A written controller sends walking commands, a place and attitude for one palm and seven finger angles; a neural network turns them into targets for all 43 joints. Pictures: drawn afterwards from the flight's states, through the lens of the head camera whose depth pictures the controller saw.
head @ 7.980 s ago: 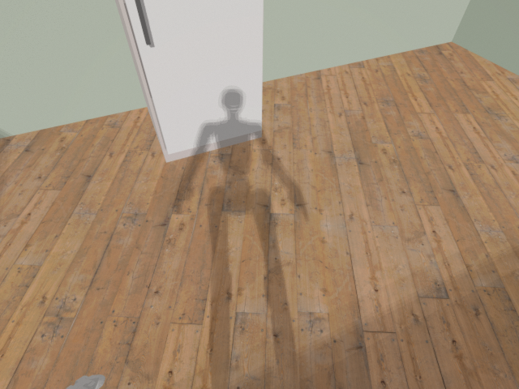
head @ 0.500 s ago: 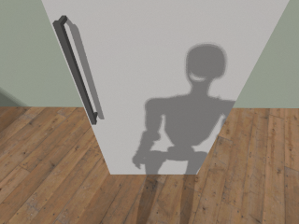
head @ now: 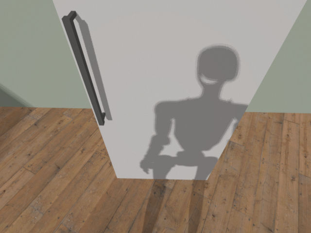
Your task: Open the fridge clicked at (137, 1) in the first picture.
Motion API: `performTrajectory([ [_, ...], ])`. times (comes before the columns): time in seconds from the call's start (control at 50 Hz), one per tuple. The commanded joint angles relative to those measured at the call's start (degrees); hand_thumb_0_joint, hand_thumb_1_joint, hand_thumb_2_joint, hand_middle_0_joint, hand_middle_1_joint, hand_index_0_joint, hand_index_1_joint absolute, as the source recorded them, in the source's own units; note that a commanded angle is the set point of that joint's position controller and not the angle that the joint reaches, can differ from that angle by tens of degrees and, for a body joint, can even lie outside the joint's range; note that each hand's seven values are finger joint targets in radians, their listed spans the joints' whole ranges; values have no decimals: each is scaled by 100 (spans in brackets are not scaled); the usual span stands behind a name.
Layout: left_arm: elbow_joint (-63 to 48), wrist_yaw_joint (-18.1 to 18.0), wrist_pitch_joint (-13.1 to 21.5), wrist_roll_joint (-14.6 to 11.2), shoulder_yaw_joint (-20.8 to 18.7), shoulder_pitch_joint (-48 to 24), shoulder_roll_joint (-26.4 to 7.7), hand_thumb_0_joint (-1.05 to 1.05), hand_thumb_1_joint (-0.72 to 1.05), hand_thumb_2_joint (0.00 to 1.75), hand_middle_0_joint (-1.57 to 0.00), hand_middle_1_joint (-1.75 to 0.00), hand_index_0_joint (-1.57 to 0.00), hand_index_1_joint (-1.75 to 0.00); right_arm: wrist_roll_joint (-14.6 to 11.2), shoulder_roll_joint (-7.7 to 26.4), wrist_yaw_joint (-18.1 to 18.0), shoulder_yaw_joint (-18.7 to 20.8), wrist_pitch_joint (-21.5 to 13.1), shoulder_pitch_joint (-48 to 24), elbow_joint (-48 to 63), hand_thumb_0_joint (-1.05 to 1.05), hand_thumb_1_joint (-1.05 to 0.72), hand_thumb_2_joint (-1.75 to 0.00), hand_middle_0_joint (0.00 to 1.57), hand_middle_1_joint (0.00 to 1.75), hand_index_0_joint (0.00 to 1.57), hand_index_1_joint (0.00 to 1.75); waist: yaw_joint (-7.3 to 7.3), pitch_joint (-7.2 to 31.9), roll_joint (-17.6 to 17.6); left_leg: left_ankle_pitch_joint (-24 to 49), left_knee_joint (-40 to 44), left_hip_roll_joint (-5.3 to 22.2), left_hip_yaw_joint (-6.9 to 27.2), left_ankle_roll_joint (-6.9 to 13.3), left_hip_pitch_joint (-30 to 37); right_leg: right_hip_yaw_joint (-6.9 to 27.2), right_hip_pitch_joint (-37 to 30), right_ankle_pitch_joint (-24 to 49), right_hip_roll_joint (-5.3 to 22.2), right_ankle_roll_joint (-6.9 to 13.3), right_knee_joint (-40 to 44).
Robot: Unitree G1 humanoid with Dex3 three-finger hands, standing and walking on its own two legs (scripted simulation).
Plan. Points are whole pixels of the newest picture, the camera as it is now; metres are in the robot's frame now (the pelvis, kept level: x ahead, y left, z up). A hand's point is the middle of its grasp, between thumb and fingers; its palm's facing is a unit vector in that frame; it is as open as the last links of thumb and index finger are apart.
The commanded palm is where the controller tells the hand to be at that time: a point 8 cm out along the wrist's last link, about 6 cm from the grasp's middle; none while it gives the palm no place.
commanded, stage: shuffle to correct the standing spot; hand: left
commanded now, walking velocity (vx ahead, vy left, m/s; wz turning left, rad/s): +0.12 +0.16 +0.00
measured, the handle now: (90, 80) +0.49 +0.23 +0.12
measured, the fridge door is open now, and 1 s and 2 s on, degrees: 0 0 0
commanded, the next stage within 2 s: come to a stop and stand still in 0.02 s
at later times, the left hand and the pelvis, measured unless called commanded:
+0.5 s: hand out of the picture +0.09 +0.21 -0.17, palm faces +0.03 -0.97 -0.23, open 7.3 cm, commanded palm none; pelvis +0.03 +0.02 +0.00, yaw +1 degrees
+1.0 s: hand out of the picture +0.01 +0.19 -0.17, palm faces +0.03 -0.98 -0.19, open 7.3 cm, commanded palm none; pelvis +0.02 +0.02 +0.01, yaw +0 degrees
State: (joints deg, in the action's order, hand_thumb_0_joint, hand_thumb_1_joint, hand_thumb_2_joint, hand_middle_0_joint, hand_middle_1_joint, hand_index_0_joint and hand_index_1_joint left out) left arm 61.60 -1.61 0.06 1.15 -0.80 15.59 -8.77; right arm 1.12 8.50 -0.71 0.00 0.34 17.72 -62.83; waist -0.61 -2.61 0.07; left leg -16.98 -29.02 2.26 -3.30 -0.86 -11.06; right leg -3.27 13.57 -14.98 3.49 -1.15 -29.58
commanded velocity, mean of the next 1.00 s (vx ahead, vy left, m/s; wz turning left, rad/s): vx -0.02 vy -0.01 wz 0.00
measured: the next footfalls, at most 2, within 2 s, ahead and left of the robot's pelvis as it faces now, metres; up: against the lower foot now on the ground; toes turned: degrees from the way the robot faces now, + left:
none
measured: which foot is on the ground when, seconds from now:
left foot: down 0.00-1.00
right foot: down 0.00-1.00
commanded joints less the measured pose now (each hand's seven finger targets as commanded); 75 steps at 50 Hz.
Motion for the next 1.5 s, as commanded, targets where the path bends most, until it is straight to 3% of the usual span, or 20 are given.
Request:
performTrajectory([
  [0.0, -359, -70, -11, 35, -376, 485, -1049, 0, 90, 90, -20, -30, -20, -30, 13, 370, -1, 171, 42, 316, 408, 0, -90, -90, 20, 30, 20, 30, -73, -433, -1088, -547, -540, -87, -148, 112, -786, 1512, 332, -1840, 1320, 804, 1522],
  [0.06, -541, -40, -41, 43, -401, 151, -889, 0, 90, 90, -20, -30, -20, -30, 28, 343, 24, 159, -31, 750, 316, 0, -90, -90, 20, 30, 20, 30, 142, -465, -414, -270, 300, -16, -16, 173, -47, 761, 961, -1574, 839, 588, 704],
  [0.1, -764, 8, -82, 65, -330, -81, -422, 0, 90, 90, -20, -30, -20, -30, 73, 791, -15, 247, -91, 1197, 264, 0, -90, -90, 20, 30, 20, 30, 313, -454, 1650, -285, 1363, 978, 1377, 657, 131, -418, 1435, -1471, -126, 217, -1245],
  [0.12, -871, -3, -45, 74, -261, -269, -311, 0, 90, 90, -20, -30, -20, -30, 82, 782, -75, 238, -130, 1305, 275, 0, -90, -90, 20, 30, 20, 30, 367, -557, 1755, 564, 1599, 1307, 2022, 1043, 376, -307, 1972, -1787, -229, 229, -2049],
  [0.16, -749, 17, 28, 13, -199, -187, -139, 0, 90, 90, -20, -30, -20, -30, 95, 657, -148, 180, -202, 1051, 349, 0, -90, -90, 20, 30, 20, 30, 209, -298, 685, 2716, 1153, 1461, 1814, 1368, 655, 76, 1907, -1604, 46, 276, -2483],
  [0.22, -586, 31, 62, -53, -137, -52, -13, 0, 90, 90, -20, -30, -20, -30, 71, 635, -222, 136, -278, 670, 376, 0, -90, -90, 20, 30, 20, 30, 44, -32, 465, 4468, 771, 1091, 913, 1040, 545, 3, 734, -932, 19, 152, -908],
  [0.28, -310, -19, 111, -65, -164, 428, -341, 0, 90, 90, -20, -30, -20, -30, -46, 532, -246, 135, -288, 525, 321, 0, -90, -90, 20, 30, 20, 30, -132, 269, 232, 3621, 351, 703, 607, 508, 248, 263, -608, 1249, 111, 177, 589],
  [0.3, -237, -49, 150, -64, -166, 536, -502, 0, 90, 90, -20, -30, -20, -30, -78, 370, -239, 126, -282, 545, 318, 0, -90, -90, 20, 30, 20, 30, -96, 364, -40, 2799, 320, 477, 476, 319, -160, 669, -1128, 2897, 457, 326, 366],
  [0.32, -224, -51, 134, -68, -143, 475, -601, 0, 90, 90, -20, -30, -20, -30, -92, 305, -232, 140, -257, 562, 312, 0, -90, -90, 20, 30, 20, 30, -21, 244, 16, 1893, 514, 312, 387, 209, -327, 727, -1048, 3583, 771, 465, 116],
  [0.38, -287, -89, 91, -65, -123, 190, -549, 0, 90, 90, -20, -30, -20, -30, -80, 261, -220, 179, -130, 526, 184, 0, -90, -90, 20, 30, 20, 30, 52, 242, -637, 1643, 467, 322, 298, 161, 9, 679, -593, 3393, 684, 503, 38],
  [0.44, -399, -119, 67, -60, -125, 77, -536, 0, 90, 90, -20, -30, -20, -30, -67, 268, -213, 183, -133, 456, 158, 0, -90, -90, 20, 30, 20, 30, 44, 388, -325, 2089, 539, 396, 334, 183, 141, 630, -594, 3028, 550, 416, -8],
  [0.58, -365, -78, 41, -43, -70, -70, -504, 0, 90, 90, -20, -30, -20, -30, -28, 295, -160, 115, -144, 188, 87, 0, -90, -90, 20, 30, 20, 30, 20, 16, -90, 1000, 923, 402, 391, 215, -20, 673, -341, 1355, 368, 349, 546],
  [0.98, -46, -26, 138, -56, 6, 258, -567, 0, 90, 90, -20, -30, -20, -30, -38, 413, -128, 23, -181, 350, -78, 0, -90, -90, 20, 30, 20, 30, 37, -196, -125, 352, 1169, 346, 362, 215, -51, 768, -268, 355, 296, 358, 1132],
  [1.0, -361, -41, 242, 39, -7, 200, -1445, 0, 90, 90, -20, -30, -20, -30, -8, 1153, -77, 151, -200, -41, 556, 0, -90, -90, 20, 30, 20, 30, 241, -407, -58, 1570, 893, 143, 582, 197, -5, 587, -211, 1525, 137, 374, 586],
  [1.02, -379, -59, 249, -25, -135, 391, -1081, 0, 90, 90, -20, -30, -20, -30, 7, 1056, -135, 268, -354, 81, 653, 0, -90, -90, 20, 30, 20, 30, 86, 882, 318, 1477, 444, 347, 558, 269, 212, 622, -593, 1341, 360, 420, 269],
  [1.04, -432, -65, 244, -33, -106, 359, -1038, 0, 90, 90, -20, -30, -20, -30, -8, 933, -173, 266, -362, 65, 667, 0, -90, -90, 20, 30, 20, 30, 130, 1293, 393, 1398, 266, 322, 540, 311, 306, 661, -702, 1503, 388, 501, 245],
  [1.1, -547, -69, 203, 1, -92, 295, -965, 0, 90, 90, -20, -30, -20, -30, 1, 835, -154, 272, -207, 189, 767, 0, -90, -90, 20, 30, 20, 30, 185, 377, -506, 268, 135, 146, 420, 302, -302, 985, -146, 295, 501, 575, 755],
  [1.14, -622, -69, 204, 2, -146, 149, -1091, 0, 90, 90, -20, -30, -20, -30, -10, 945, -121, 306, -172, 221, 774, 0, -90, -90, 20, 30, 20, 30, 238, -295, -350, 34, 217, 151, 468, 315, -446, 1083, 506, -629, 489, 586, 1004],
  [1.3, -762, -35, 222, -10, -199, -82, -1406, 0, 90, 90, -20, -30, -20, -30, -16, 1429, -83, 306, -291, -184, 902, 0, -90, -90, 20, 30, 20, 30, 71, -149, 117, 415, 836, 407, 691, 392, -555, 745, -127, 534, 272, 465, 640],
  [1.48, -837, 29, 186, -10, -189, -513, -1846, 0, 90, 90, -20, -30, -20, -30, -5, 1910, 11, 310, -247, -653, 935, 0, -90, -90, 20, 30, 20, 30, 64, -122, -72, -265, 1228, 439, 798, 360, -559, 767, -170, 1, 352, 337, 927],
])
